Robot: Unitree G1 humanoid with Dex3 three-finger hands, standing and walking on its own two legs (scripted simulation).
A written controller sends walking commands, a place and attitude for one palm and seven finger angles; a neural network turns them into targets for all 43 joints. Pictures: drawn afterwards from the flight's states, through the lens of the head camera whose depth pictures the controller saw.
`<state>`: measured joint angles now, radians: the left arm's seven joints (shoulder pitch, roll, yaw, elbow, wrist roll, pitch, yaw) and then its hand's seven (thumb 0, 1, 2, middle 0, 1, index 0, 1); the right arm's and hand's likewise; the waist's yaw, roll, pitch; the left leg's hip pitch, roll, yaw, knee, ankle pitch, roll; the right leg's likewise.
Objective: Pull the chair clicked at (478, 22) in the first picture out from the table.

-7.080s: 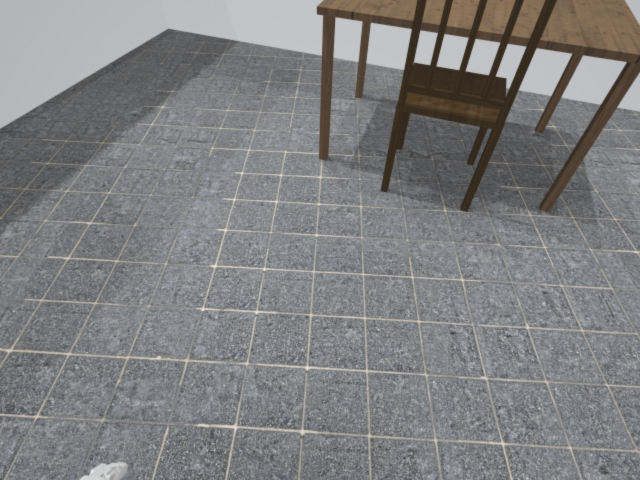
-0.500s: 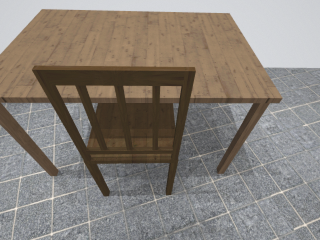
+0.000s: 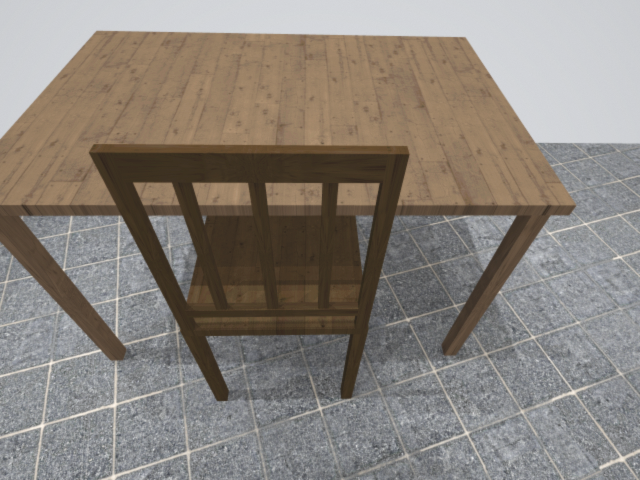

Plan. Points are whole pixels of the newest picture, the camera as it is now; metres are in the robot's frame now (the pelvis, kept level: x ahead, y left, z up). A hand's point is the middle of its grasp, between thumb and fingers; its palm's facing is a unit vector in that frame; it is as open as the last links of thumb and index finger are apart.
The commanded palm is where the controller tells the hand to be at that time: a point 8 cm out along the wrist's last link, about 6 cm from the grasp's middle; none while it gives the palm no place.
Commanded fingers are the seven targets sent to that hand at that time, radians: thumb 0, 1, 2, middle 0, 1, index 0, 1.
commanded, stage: look again from close up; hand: left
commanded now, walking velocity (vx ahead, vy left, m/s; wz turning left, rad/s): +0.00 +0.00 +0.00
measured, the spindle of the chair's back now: (266, 254) +0.47 +0.13 -0.05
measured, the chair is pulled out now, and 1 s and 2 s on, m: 0.00 0.00 0.00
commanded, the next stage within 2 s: raise the hand toward the chair's back in 0.28 s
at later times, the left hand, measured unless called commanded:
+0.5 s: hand out of the picture +0.11 +0.20 -0.10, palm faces +0.24 -0.95 -0.19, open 7.4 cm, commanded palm +0.10 +0.23 -0.07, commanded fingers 0.00 0.74 0.83 -0.18 -0.27 -0.18 -0.27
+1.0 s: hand (195, 464) +0.15 +0.16 -0.06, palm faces +0.11 -0.99 -0.07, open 11.0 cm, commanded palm +0.13 +0.22 -0.06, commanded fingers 0.00 0.15 0.58 -0.13 -0.18 -0.13 -0.18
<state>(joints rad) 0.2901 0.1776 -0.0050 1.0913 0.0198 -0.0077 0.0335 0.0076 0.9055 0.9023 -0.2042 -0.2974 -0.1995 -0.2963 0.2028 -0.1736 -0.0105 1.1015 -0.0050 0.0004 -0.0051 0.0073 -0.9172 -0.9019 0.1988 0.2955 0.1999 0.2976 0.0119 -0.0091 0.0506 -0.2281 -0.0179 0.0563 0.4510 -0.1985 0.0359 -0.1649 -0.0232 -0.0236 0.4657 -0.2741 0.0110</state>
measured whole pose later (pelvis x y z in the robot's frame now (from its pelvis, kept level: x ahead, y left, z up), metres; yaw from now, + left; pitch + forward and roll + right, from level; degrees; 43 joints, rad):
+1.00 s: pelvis -0.03 -0.04 -0.12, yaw +3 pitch +15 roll -3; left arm 0.45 0.21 0.17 -0.03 -0.28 -0.54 -0.28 0.02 0.37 0.68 -0.15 -0.22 -0.14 -0.21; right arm 0.12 -0.21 0.00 0.56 0.02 -0.24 -0.06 0.01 -0.90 -0.90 0.20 0.30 0.20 0.30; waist 0.06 0.02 -0.15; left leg -1.07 0.04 -0.08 1.29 -0.49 -0.03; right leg -0.94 0.02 -0.16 1.26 -0.60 -0.07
